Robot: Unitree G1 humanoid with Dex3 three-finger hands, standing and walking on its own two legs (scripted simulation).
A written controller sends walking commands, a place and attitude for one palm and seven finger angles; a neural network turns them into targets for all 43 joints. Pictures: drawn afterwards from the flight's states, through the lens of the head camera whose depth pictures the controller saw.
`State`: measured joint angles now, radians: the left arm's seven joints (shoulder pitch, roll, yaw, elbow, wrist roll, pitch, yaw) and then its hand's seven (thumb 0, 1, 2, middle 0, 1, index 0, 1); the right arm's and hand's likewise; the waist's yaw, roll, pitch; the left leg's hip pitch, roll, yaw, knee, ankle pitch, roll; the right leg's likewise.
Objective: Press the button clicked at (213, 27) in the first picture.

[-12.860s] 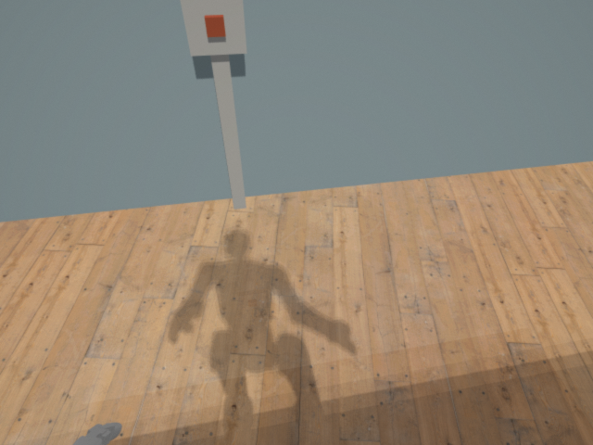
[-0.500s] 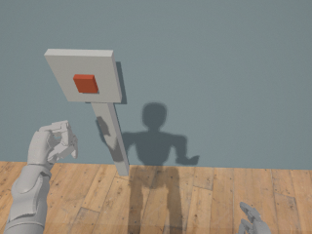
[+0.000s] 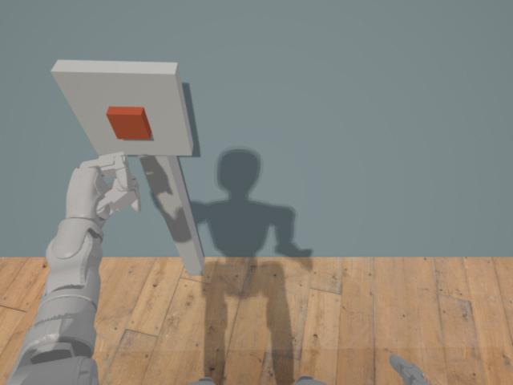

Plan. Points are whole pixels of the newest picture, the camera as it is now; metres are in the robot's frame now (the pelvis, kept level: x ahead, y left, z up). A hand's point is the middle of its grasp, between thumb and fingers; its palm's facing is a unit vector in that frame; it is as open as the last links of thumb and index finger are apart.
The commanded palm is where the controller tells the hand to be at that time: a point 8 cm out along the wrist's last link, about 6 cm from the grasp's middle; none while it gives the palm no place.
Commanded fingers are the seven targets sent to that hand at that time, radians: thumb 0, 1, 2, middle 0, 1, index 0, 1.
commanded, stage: aim a knuckle at the button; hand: left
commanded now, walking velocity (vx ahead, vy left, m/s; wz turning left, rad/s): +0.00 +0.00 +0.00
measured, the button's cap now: (130, 122) +0.51 +0.23 +0.10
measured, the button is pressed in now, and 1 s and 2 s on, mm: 0 0 9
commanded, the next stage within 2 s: press the button with the knuckle in 1.02 s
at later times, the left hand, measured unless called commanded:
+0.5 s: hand (137, 183) +0.41 +0.20 +0.06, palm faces +0.05 -1.00 +0.00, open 3.1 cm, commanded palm +0.38 +0.25 +0.07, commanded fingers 0.00 0.90 0.90 -1.30 -1.50 -1.30 -1.50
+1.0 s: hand (144, 178) +0.42 +0.19 +0.07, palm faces +0.04 -1.00 -0.01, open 3.1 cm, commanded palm +0.38 +0.24 +0.07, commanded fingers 0.00 0.90 0.90 -1.30 -1.50 -1.30 -1.50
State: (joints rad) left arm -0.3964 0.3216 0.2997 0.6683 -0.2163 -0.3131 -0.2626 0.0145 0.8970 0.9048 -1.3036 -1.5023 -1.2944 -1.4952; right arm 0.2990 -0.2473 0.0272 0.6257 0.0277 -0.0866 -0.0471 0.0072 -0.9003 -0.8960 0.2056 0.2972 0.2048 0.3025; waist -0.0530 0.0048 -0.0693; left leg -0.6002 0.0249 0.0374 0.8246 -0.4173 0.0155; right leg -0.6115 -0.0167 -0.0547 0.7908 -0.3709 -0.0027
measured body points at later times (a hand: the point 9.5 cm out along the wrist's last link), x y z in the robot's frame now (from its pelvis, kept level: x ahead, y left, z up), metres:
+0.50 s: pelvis +0.00 +0.00 +0.00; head +0.07 +0.01 +0.44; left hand +0.40 +0.26 +0.06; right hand +0.05 -0.26 -0.12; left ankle -0.01 +0.11 -0.70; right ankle +0.01 -0.12 -0.70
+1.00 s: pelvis +0.00 +0.00 -0.01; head +0.06 +0.01 +0.44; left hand +0.41 +0.24 +0.07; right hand +0.08 -0.26 -0.12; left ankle -0.01 +0.11 -0.70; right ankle +0.01 -0.12 -0.70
